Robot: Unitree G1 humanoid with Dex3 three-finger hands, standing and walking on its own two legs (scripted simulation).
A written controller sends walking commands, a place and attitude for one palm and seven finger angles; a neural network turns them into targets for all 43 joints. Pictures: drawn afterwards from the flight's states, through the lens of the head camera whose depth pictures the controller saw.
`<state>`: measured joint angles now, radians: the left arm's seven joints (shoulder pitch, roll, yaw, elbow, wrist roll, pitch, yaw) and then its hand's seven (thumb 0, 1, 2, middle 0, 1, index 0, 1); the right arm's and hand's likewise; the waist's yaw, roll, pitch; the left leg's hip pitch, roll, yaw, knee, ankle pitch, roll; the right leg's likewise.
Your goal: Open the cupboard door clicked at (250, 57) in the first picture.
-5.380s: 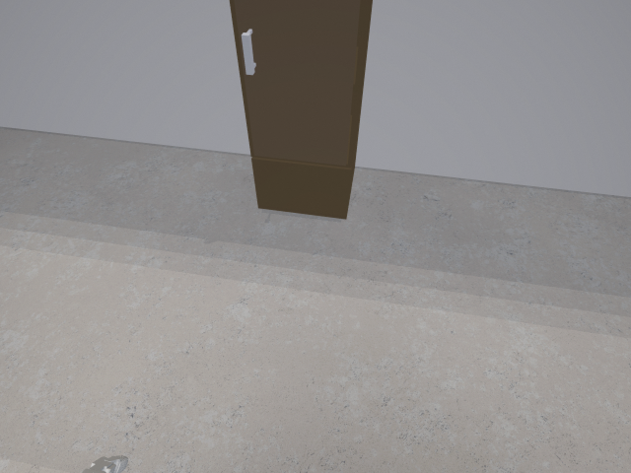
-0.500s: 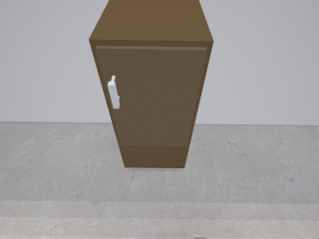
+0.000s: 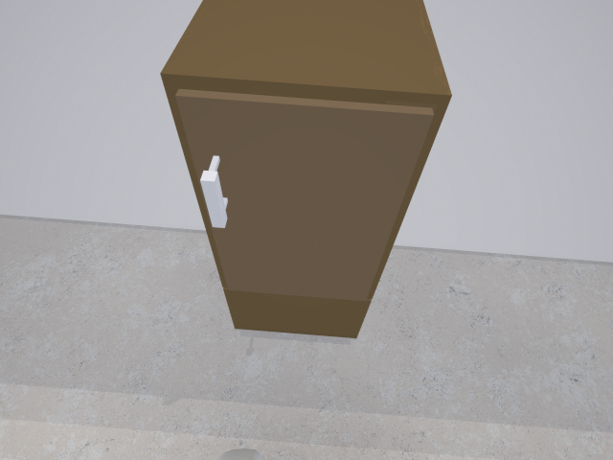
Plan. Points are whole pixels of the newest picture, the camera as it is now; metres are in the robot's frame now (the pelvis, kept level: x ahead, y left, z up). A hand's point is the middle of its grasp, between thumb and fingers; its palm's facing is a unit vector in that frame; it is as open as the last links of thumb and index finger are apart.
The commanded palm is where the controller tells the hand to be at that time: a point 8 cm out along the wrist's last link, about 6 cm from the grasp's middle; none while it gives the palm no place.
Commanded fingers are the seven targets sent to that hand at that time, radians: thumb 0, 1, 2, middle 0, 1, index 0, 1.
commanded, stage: come to a stop and stand still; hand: left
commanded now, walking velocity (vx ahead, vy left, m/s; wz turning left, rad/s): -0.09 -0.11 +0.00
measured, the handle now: (217, 192) +0.52 +0.20 -0.02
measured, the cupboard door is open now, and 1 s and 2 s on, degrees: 0 0 0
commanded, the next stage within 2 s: look again from close up in 0.84 s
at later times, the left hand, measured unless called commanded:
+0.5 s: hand out of the picture +0.00 +0.13 -0.15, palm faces -0.01 -0.97 -0.24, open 7.3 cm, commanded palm none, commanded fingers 0.00 0.90 0.90 -0.20 -0.30 -0.20 -0.30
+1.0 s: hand out of the picture -0.06 +0.11 -0.16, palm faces +0.01 -0.98 -0.17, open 7.3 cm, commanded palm none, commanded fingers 0.00 0.90 0.90 -0.20 -0.30 -0.20 -0.30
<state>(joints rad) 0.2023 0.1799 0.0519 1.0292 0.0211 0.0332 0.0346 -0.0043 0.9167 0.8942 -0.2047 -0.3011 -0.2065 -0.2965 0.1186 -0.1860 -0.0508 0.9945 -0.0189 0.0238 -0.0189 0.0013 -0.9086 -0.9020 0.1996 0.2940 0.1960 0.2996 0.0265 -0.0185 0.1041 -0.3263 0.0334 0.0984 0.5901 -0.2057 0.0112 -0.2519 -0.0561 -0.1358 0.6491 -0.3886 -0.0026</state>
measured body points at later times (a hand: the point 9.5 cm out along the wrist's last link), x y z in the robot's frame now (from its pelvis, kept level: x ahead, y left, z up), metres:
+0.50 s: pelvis -0.04 -0.05 +0.01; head -0.04 -0.07 +0.46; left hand +0.00 +0.19 -0.13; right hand -0.03 -0.28 -0.15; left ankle +0.00 +0.10 -0.71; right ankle -0.06 -0.15 -0.73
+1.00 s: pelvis -0.05 -0.05 +0.01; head -0.04 -0.05 +0.46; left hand -0.06 +0.16 -0.15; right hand -0.07 -0.26 -0.15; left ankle -0.03 +0.10 -0.72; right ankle -0.06 -0.15 -0.73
